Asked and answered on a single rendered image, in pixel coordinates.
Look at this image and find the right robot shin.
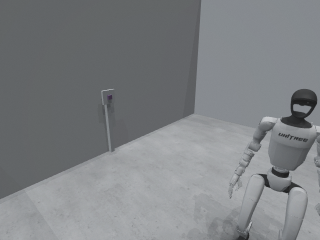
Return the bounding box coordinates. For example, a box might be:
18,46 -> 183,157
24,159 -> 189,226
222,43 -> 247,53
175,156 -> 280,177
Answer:
236,222 -> 248,239

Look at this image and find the right robot upper arm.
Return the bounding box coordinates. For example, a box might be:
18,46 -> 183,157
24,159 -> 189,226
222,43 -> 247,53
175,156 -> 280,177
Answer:
248,116 -> 277,152

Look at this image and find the right robot hand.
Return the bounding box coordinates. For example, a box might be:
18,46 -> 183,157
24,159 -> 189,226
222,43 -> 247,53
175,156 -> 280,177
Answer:
228,173 -> 243,199

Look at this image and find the robot right forearm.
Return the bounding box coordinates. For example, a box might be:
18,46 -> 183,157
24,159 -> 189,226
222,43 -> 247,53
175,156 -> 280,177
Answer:
234,140 -> 255,176

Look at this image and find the panel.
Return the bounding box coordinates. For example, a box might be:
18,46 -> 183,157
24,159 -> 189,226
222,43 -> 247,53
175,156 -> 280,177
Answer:
101,89 -> 116,152

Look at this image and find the robot right thigh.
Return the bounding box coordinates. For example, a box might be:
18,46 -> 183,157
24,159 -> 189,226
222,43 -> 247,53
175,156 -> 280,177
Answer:
237,173 -> 267,233

